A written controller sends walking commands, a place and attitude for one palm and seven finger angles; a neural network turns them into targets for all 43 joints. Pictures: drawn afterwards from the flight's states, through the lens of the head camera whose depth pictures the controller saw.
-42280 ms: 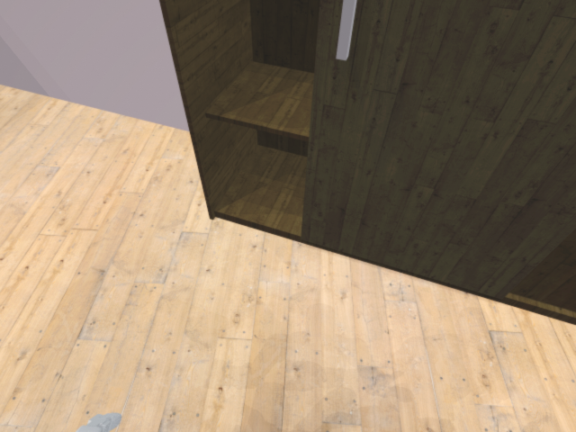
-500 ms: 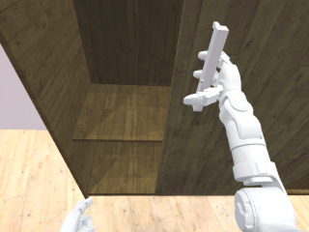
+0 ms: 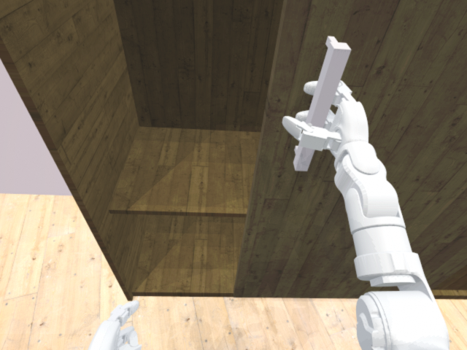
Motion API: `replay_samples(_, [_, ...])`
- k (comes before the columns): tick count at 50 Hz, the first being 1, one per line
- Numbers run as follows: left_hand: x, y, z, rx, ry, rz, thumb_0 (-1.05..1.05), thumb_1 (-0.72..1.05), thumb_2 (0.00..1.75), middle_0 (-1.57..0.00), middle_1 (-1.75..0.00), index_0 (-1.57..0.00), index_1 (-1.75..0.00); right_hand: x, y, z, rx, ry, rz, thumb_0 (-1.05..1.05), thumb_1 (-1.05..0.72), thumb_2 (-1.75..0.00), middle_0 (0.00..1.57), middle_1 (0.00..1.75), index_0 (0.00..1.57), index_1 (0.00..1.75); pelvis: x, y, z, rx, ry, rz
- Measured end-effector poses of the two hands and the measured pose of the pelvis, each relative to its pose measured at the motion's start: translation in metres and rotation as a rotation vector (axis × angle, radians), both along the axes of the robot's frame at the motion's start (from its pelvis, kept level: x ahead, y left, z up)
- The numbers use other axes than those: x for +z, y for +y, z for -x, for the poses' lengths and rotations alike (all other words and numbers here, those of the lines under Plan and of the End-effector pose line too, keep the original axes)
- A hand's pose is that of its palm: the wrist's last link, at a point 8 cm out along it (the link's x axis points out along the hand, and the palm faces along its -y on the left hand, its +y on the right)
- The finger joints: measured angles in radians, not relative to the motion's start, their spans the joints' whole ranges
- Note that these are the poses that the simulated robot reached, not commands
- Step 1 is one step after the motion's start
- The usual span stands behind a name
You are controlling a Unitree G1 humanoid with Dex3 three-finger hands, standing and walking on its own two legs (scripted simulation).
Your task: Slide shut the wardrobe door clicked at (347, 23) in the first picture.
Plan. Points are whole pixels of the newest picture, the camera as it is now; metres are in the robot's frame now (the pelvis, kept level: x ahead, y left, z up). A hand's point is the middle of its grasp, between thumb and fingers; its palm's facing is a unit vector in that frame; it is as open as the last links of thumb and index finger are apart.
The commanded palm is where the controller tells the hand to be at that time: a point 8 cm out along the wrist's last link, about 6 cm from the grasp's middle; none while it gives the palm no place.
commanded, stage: grip the handle and tug to test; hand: right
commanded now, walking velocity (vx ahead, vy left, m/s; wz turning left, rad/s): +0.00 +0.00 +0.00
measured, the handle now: (314, 110) +0.47 -0.11 +0.21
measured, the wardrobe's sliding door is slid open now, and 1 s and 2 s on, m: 0.42 0.42 0.41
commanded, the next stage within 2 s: tug the door sideways, standing still in 0.92 s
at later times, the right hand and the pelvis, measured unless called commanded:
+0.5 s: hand (309, 125) +0.41 -0.09 +0.22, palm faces -0.04 +1.00 -0.02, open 6.3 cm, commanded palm +0.38 -0.13 +0.21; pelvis +0.01 +0.00 +0.00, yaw +0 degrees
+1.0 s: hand (308, 128) +0.41 -0.09 +0.21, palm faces -0.06 +1.00 -0.04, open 6.5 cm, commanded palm +0.36 -0.14 +0.21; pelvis +0.04 +0.00 +0.00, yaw +3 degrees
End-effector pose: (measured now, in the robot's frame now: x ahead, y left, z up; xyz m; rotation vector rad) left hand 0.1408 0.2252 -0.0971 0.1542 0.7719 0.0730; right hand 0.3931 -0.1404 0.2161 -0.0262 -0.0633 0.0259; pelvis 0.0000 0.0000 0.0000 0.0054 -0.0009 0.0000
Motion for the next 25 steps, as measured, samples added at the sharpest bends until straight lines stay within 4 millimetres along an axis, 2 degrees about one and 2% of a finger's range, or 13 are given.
replay_samples(10, [0.005,0.000,-0.016,-0.003,-0.028,0.006,0.02,0.91,0.90,-0.20,-0.30,-0.20,-0.29,0.000,-0.001,-0.001,0.006,-0.004,-0.005,0.01,-0.70,-0.81,0.35,1.34,0.29,1.29,0.000,0.001,-0.007,0.004,0.003,-0.003])
replay_samples(25, [0.008,-0.003,-0.029,-0.005,-0.033,0.009,0.02,0.91,0.90,-0.20,-0.30,-0.20,-0.29,0.000,0.000,-0.001,0.010,0.001,-0.006,0.01,-0.70,-0.80,0.33,1.35,0.27,1.32,0.000,0.000,-0.012,0.005,0.004,-0.006])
